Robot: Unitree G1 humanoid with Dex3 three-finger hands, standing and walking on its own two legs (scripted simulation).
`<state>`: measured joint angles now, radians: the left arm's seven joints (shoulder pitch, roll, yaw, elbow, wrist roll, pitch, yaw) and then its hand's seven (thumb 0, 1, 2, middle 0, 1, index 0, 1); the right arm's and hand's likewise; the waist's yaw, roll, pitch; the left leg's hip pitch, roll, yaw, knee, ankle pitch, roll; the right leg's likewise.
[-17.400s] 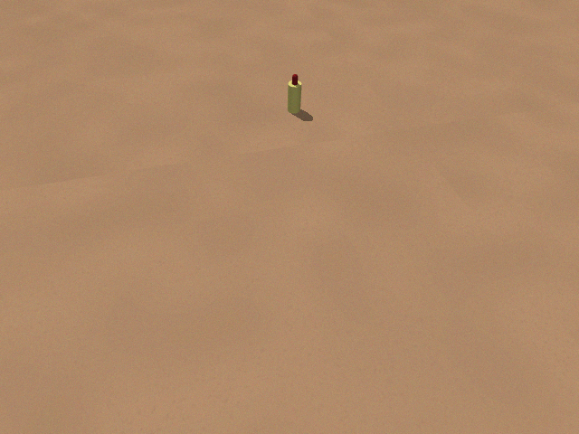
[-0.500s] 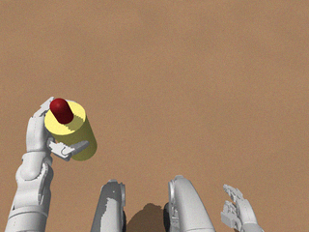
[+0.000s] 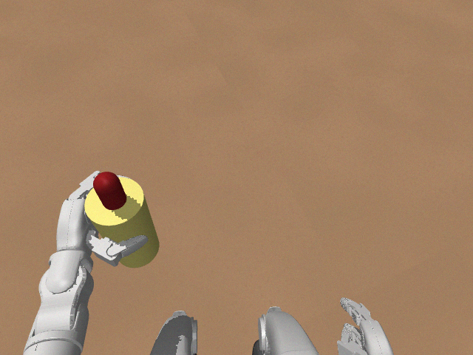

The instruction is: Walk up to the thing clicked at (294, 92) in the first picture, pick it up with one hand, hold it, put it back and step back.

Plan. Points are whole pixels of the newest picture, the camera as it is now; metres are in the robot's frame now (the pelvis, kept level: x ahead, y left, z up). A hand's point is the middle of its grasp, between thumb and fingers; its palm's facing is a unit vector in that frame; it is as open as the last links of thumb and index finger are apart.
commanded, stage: lift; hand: left
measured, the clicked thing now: (124, 219) +0.33 +0.18 +0.01
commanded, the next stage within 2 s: hold in 0.70 s
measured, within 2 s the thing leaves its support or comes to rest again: neither
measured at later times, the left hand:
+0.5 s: hand (122, 201) +0.34 +0.17 +0.06, palm faces +0.04 -1.00 -0.03, open 11.3 cm
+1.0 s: hand (120, 202) +0.33 +0.16 +0.08, palm faces +0.03 -1.00 -0.02, open 11.3 cm
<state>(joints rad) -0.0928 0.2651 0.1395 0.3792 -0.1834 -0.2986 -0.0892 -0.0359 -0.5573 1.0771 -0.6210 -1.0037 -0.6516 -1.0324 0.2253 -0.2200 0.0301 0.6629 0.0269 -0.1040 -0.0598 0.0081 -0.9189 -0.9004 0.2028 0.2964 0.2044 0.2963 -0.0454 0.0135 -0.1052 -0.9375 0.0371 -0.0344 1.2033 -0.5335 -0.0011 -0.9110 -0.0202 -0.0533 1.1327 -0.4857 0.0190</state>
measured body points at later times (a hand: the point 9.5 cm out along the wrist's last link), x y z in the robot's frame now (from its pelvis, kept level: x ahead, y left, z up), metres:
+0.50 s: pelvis +0.02 -0.01 +0.04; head +0.08 +0.01 +0.48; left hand +0.33 +0.22 +0.06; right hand +0.14 -0.25 -0.07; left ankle +0.03 +0.11 -0.64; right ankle +0.04 -0.14 -0.64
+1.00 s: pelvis +0.02 -0.01 +0.05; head +0.06 +0.00 +0.50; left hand +0.32 +0.22 +0.08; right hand +0.14 -0.25 -0.05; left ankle +0.03 +0.11 -0.64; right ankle +0.04 -0.14 -0.64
